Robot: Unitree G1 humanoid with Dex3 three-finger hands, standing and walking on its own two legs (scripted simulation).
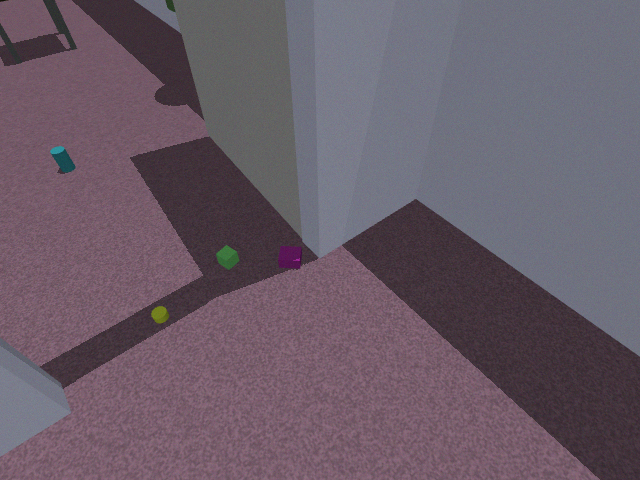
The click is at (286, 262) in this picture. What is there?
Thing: small box
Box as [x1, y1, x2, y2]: [278, 246, 301, 268]
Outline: 281,246 278,257 279,267 299,268 301,258 301,247
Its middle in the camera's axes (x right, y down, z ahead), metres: -0.12 +0.05 +1.59
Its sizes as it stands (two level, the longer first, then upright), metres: 0.086 0.074 0.050
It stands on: the floor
